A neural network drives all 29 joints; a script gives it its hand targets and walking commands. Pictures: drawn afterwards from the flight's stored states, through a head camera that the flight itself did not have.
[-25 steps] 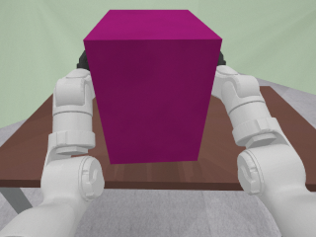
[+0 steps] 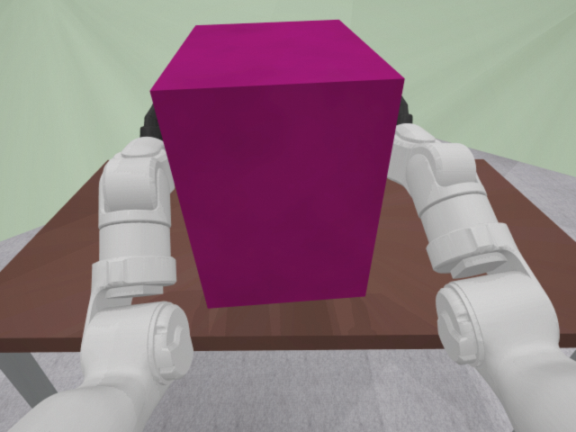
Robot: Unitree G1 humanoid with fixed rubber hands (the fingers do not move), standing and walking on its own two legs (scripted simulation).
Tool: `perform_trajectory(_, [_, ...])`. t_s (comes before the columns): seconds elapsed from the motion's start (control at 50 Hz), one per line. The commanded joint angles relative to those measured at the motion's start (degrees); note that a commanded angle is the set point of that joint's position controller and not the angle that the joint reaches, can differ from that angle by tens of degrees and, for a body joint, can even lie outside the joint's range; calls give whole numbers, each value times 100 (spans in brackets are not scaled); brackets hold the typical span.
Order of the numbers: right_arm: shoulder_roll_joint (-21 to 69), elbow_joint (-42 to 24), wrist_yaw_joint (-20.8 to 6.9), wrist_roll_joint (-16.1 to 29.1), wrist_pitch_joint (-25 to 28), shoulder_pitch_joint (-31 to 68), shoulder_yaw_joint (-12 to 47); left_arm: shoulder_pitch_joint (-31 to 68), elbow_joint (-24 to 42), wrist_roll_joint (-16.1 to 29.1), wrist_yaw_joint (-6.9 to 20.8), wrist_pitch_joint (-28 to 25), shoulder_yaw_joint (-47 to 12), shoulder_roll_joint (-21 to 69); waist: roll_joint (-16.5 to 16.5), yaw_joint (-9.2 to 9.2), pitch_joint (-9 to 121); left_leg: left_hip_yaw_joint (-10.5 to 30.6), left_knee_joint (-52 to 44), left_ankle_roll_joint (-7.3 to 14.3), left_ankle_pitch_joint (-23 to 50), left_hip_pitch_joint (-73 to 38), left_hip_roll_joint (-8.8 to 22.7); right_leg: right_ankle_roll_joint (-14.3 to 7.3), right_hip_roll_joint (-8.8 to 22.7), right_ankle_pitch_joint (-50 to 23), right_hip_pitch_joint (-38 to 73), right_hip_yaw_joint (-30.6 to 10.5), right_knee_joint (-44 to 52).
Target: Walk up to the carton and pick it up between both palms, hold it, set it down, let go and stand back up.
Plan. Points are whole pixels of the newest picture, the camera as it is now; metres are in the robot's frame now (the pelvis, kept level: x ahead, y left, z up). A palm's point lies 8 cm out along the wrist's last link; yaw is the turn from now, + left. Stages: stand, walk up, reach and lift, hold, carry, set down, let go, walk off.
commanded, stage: hold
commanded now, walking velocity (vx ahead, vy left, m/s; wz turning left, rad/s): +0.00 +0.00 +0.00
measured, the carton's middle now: (277, 155) +0.40 +0.01 +0.27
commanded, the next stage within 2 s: none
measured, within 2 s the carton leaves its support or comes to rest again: neither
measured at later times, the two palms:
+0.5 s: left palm (156, 153) +0.37 +0.16 +0.30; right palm (394, 137) +0.37 -0.14 +0.31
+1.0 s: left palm (157, 154) +0.37 +0.16 +0.29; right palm (394, 138) +0.37 -0.14 +0.31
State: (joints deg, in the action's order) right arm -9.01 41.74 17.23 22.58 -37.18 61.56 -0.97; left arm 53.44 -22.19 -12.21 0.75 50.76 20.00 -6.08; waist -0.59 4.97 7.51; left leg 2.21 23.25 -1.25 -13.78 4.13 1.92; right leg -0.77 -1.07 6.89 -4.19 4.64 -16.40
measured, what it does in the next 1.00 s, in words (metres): stands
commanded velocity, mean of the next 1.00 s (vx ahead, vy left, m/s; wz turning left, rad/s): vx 0.00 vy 0.00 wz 0.00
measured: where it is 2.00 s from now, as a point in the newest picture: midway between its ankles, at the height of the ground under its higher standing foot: outside the picture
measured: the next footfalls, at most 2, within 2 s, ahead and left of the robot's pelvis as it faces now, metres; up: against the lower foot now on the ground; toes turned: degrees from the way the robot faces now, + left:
none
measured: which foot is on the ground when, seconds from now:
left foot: down 0.00-1.00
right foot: down 0.00-1.00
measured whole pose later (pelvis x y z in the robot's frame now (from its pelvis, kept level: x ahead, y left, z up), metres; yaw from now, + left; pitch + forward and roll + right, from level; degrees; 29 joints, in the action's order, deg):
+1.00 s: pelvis +0.00 +0.00 +0.00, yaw +0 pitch -4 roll -2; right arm -9.2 43.9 16.6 21.6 -37.7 63.3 -1.7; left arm 54.0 -23.8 -11.1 -0.7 50.2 20.2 -6.0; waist -0.6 5.1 8.4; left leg 2.7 23.4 -1.2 -13.4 6.0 1.6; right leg -0.7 -0.9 6.6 -5.9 4.9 -16.6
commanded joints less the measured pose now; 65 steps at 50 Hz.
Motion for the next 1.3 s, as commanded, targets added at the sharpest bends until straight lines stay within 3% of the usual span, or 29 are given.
perform_trajectory(0.0, [3842, -1489, -864, 844, 57, 4476, 1413, 4751, 776, 993, 700, -450, -2067, 3399, -208, 60, 1728, -28, -532, -225, 1309, 693, -445, 241, -351, -1131, 1515, -355, -89])
perform_trajectory(0.06, [3880, -1292, -937, 745, 84, 4556, 1266, 4922, 709, 1003, 726, -470, -2039, 3379, -251, -12, 1717, -6, -644, -182, 951, 895, -416, 202, -323, -755, 1489, -392, -75])
perform_trajectory(0.3, [3988, -1159, -924, 758, 113, 4776, 1163, 5125, 437, 1115, 651, -602, -1958, 3315, -204, 0, 2047, 12, -585, -131, 760, 1015, -480, 262, -263, -847, 1527, -408, -100])
perform_trajectory(0.54, [3995, -1364, -838, 821, 103, 4783, 1229, 5108, 521, 1142, 685, -633, -1977, 3296, -222, 76, 2140, 45, -516, -165, 987, 955, -513, 288, -257, -1140, 1649, -374, -137])
perform_trajectory(1.26, [3948, -1387, -892, 868, 62, 4694, 1294, 5034, 679, 1107, 654, -550, -2052, 3374, -246, 39, 2056, 42, -494, -209, 1155, 848, -469, 260, -312, -1189, 1594, -391, -135])
perform_trajectory(1.28, [3886, -842, -883, 765, -7, 4644, 1116, 5290, 164, 879, 733, -536, -1657, 3174, -143, -91, 1593, -6, -647, -162, 765, 975, -453, 277, -275, -753, 1498, -437, -64])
